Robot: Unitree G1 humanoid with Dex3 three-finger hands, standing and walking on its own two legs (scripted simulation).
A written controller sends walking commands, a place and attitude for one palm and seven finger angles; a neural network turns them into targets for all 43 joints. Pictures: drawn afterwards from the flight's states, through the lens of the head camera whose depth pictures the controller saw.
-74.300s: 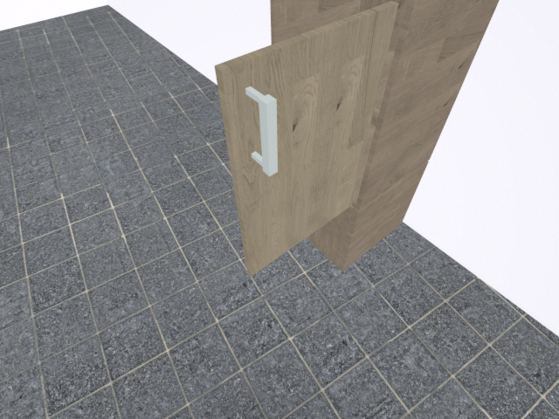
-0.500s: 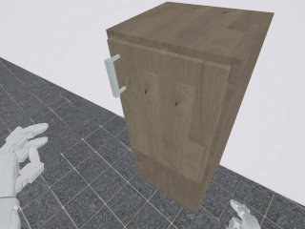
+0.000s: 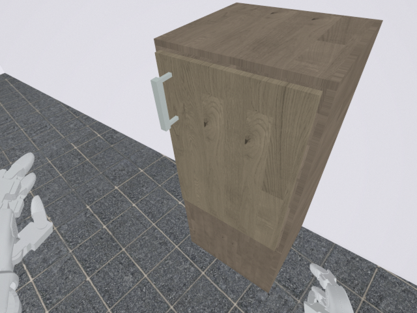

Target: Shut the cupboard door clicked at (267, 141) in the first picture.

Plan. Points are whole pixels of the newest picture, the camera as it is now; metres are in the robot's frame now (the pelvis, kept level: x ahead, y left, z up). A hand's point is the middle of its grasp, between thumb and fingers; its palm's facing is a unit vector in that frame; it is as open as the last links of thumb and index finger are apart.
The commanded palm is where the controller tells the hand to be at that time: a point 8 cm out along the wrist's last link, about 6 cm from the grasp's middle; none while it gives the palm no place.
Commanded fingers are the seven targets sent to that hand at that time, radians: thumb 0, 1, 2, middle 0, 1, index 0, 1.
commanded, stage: step back with the hand held close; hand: left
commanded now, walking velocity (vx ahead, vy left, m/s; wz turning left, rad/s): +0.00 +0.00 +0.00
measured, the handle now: (166, 102) +0.58 +0.19 +0.13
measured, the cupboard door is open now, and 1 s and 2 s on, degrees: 1 1 1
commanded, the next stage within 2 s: stop stepping back and stand still in 1.94 s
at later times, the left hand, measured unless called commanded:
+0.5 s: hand (31, 240) +0.16 +0.28 +0.15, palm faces +0.37 -0.79 -0.49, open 7.4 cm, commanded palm +0.11 +0.32 +0.17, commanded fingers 0.00 0.90 0.90 -0.20 -0.30 -0.20 -0.30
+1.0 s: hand out of the picture +0.11 +0.30 +0.16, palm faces +0.46 -0.77 -0.45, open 7.4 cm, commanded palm +0.04 +0.33 +0.17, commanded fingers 0.00 0.90 0.90 -0.20 -0.30 -0.20 -0.30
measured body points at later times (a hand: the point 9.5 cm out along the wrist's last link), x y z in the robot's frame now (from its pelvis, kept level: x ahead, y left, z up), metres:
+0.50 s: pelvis -0.04 +0.02 -0.01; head -0.04 +0.02 +0.44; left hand +0.14 +0.32 +0.18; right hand +0.12 -0.23 -0.09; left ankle -0.02 +0.11 -0.74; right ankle -0.03 -0.12 -0.74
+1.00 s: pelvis -0.09 +0.03 -0.02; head -0.09 +0.05 +0.43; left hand +0.08 +0.34 +0.18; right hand +0.06 -0.21 -0.09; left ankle -0.02 +0.11 -0.74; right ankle -0.04 -0.12 -0.74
